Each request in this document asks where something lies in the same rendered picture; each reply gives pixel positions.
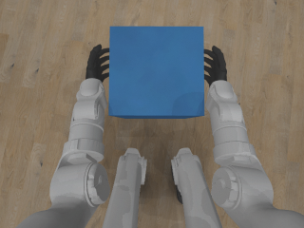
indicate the robot right foot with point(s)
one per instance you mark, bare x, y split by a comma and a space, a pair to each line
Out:
178, 192

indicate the left robot hand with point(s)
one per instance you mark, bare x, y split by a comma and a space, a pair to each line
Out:
94, 69

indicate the right robot hand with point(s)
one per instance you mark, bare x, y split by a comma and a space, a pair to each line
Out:
217, 71

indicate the left robot upper arm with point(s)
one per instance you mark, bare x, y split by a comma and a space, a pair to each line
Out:
76, 191

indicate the left robot forearm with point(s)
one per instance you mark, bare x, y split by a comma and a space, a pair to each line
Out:
87, 126

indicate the robot right thigh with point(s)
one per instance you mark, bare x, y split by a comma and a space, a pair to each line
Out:
198, 205

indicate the carton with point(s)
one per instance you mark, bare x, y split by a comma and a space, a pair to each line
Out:
156, 72

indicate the right robot upper arm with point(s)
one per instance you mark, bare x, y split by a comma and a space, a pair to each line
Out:
246, 195

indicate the right robot forearm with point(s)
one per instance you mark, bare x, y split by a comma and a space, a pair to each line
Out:
229, 130

